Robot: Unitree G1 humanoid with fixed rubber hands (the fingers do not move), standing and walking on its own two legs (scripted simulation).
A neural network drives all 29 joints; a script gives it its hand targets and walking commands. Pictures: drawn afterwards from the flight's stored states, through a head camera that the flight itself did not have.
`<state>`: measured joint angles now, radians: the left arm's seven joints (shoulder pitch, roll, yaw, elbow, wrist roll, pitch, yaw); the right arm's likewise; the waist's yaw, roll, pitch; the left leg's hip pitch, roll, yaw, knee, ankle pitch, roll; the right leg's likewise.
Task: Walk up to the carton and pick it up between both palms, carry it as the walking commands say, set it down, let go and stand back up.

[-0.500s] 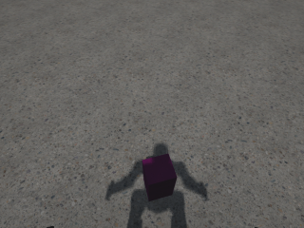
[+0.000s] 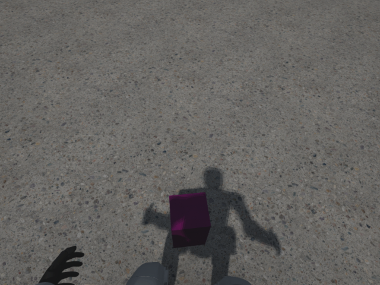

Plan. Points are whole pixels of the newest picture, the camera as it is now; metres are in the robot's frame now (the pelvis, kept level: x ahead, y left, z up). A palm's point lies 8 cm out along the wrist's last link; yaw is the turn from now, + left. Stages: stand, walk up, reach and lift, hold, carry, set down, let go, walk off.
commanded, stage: walk up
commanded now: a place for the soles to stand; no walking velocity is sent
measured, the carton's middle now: (188, 222) +0.42 +0.00 -0.60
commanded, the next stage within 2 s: none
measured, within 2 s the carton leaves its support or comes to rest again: neither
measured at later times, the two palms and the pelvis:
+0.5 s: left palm out of the picture +0.10 +0.25 -0.08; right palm (341, 230) +0.25 -0.34 -0.08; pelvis +0.05 -0.06 +0.02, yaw +8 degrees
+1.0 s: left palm out of the picture +0.06 +0.24 -0.10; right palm out of the picture +0.14 -0.35 -0.09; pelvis +0.03 -0.06 +0.03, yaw +9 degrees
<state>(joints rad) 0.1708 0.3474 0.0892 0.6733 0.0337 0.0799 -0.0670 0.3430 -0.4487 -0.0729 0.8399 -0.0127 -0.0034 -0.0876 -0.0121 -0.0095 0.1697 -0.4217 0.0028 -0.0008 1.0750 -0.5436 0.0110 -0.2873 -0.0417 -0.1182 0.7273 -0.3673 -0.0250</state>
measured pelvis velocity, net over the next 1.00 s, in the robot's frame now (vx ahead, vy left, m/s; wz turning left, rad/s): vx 0.03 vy -0.06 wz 0.16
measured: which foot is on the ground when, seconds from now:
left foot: up 0.00-0.06, down 0.08-1.00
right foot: down 0.00-1.00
